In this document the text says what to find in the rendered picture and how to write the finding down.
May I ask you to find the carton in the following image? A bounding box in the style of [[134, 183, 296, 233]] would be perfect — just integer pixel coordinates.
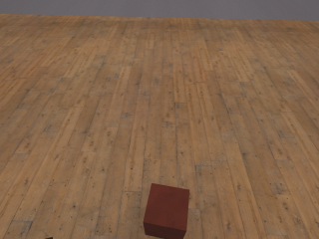
[[143, 183, 189, 239]]

